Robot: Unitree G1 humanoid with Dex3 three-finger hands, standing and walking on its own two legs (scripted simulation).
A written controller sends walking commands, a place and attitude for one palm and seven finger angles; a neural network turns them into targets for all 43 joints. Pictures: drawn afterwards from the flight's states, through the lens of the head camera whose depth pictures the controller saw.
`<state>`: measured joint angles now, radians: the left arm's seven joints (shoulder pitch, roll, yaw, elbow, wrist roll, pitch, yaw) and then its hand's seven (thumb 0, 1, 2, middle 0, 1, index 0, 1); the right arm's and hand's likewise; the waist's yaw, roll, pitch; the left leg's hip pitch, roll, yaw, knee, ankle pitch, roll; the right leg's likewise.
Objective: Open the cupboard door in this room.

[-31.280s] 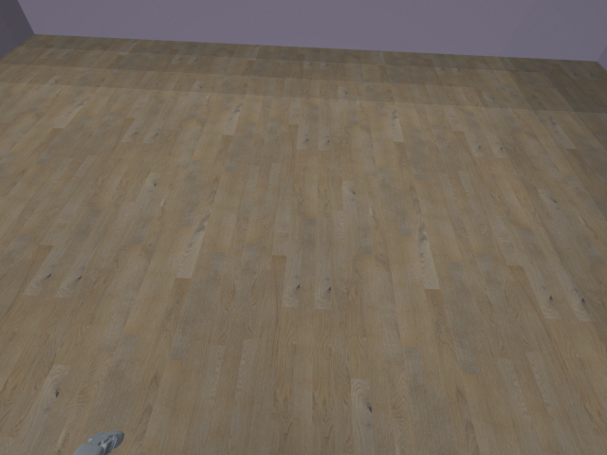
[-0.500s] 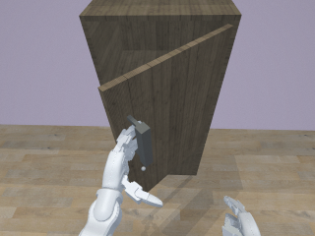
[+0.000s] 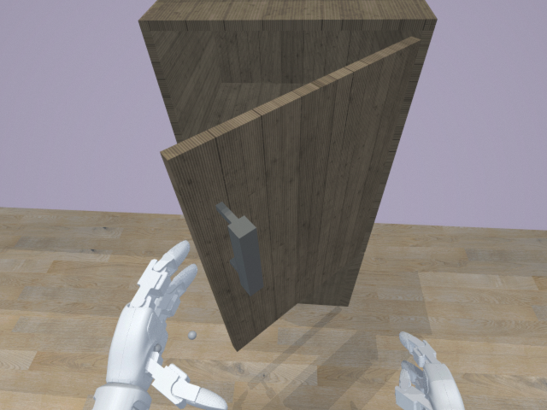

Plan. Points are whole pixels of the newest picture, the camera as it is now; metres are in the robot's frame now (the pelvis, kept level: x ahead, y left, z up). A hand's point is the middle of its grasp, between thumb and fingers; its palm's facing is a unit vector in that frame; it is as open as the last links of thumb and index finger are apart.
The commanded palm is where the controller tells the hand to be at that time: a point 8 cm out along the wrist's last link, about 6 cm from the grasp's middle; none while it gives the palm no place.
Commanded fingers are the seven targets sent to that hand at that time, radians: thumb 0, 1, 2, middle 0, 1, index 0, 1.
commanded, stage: slide the hand sideways off the handle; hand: left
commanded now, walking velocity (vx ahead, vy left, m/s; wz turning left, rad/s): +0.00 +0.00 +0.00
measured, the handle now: (238, 249) +0.32 +0.07 +0.09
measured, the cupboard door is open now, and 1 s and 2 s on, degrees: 43 43 43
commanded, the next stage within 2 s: draw the hand back to the body in 0.14 s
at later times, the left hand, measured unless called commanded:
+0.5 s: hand (147, 328) +0.19 +0.15 +0.11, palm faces -0.02 -1.00 -0.07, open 16.3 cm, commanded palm +0.16 +0.21 +0.12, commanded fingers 0.00 -0.50 0.30 -0.15 -0.30 -0.15 -0.30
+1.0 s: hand (67, 317) +0.19 +0.23 +0.14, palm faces +0.23 -0.92 -0.31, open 14.3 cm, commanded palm +0.15 +0.28 +0.17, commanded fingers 0.00 0.17 0.58 -0.17 -0.30 -0.17 -0.30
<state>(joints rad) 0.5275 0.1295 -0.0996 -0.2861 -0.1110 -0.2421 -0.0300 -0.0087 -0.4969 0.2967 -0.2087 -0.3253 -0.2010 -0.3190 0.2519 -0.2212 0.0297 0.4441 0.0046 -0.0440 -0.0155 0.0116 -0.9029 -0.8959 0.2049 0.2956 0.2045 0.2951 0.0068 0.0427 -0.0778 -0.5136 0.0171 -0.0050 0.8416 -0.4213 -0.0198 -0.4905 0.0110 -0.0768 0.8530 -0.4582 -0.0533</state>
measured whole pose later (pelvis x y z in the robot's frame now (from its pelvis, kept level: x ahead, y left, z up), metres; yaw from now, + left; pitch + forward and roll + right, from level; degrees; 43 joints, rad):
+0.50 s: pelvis +0.00 +0.02 +0.00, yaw +0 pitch +5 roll -1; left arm 0.53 0.19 0.00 -0.39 -0.19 -0.18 -0.10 -0.01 -0.50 0.30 -0.15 -0.30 -0.16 -0.30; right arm 0.29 -0.22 0.05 0.46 0.04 -0.13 -0.05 0.01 -0.90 -0.90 0.21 0.30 0.20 0.30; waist 0.01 0.06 -0.10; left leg -0.53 0.01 0.00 0.88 -0.44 0.01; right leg -0.49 0.01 -0.07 0.85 -0.45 -0.03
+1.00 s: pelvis +0.00 +0.04 +0.03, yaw +0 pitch -1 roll -1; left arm 0.55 0.29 0.11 -0.47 -0.05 -0.04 0.09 -0.01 -0.16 0.44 -0.17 -0.30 -0.17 -0.30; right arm 0.24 -0.22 0.07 0.53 0.01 -0.13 -0.10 0.01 -0.90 -0.90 0.21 0.30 0.21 0.30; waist 0.05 0.06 -0.03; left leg -0.30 -0.01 0.01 0.65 -0.34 0.03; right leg -0.25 0.00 -0.06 0.60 -0.34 -0.01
